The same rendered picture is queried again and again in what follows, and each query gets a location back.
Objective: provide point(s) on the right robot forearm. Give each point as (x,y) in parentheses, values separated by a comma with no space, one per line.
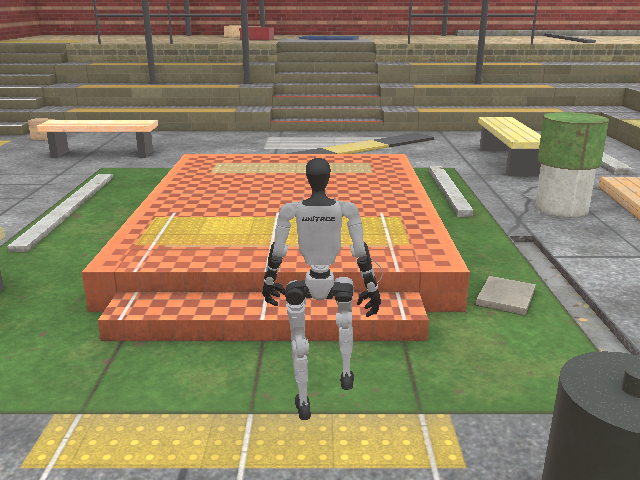
(367,271)

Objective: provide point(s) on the humanoid robot head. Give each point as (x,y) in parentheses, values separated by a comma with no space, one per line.
(318,174)

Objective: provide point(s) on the left robot hand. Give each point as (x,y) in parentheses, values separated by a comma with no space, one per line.
(269,289)

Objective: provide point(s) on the robot left upper arm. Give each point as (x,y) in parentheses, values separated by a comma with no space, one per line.
(287,212)

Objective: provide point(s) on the right robot hand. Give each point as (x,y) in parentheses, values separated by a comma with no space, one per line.
(374,302)

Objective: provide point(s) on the robot right upper arm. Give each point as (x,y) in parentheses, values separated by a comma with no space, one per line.
(350,211)

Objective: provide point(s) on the left robot foot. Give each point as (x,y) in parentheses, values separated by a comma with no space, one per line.
(304,411)

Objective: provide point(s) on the left robot forearm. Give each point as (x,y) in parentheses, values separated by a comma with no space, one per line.
(272,268)

